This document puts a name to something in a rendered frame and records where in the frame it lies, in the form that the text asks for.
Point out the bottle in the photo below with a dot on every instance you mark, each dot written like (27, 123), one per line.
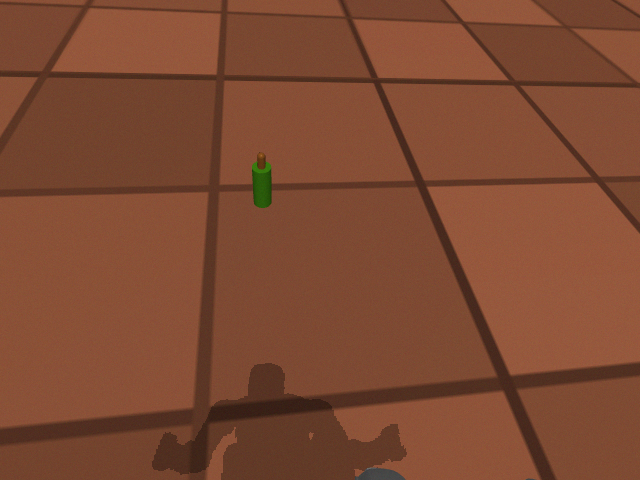
(261, 175)

